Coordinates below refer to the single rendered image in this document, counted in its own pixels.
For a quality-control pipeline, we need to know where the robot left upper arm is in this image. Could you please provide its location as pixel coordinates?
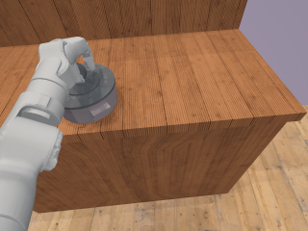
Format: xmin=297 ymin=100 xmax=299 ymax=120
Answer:
xmin=0 ymin=115 xmax=64 ymax=231

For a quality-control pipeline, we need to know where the pot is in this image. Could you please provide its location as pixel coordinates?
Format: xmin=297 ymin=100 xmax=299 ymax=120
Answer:
xmin=63 ymin=86 xmax=117 ymax=124

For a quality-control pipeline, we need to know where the left robot hand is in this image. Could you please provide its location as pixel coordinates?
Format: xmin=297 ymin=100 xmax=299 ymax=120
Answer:
xmin=63 ymin=37 xmax=95 ymax=85

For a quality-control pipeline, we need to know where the lid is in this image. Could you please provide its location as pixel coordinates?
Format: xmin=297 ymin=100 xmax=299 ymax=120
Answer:
xmin=64 ymin=64 xmax=116 ymax=110

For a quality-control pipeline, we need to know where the table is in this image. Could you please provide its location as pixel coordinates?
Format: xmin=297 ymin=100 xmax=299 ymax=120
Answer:
xmin=0 ymin=0 xmax=308 ymax=214

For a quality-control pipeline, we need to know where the knob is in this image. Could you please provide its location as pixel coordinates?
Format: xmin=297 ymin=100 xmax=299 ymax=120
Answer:
xmin=76 ymin=63 xmax=87 ymax=79

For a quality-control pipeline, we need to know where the robot left forearm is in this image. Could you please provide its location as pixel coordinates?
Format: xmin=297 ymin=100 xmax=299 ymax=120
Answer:
xmin=0 ymin=38 xmax=78 ymax=146

